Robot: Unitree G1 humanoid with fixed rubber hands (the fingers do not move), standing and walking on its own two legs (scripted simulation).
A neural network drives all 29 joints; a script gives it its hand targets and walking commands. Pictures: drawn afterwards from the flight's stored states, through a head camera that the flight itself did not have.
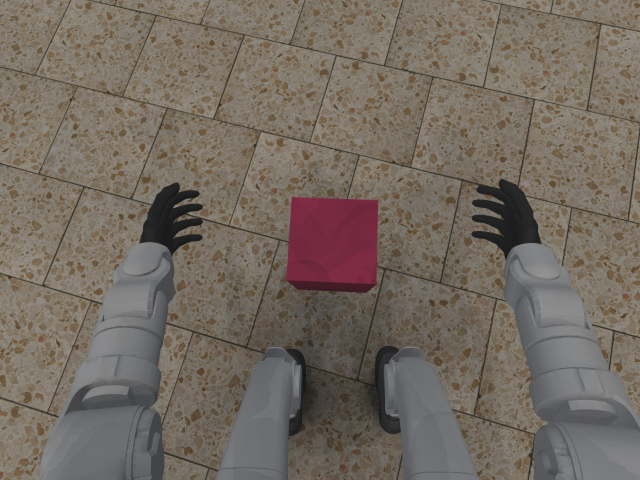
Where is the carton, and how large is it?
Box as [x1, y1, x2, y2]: [286, 197, 377, 292]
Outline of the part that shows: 292,197 286,279 298,289 366,292 376,283 377,200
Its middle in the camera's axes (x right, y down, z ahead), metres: +0.03 +0.03 +0.94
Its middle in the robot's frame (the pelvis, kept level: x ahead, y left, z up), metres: +0.45 +0.02 -0.55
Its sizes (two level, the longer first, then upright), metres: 0.185 0.179 0.255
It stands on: the floor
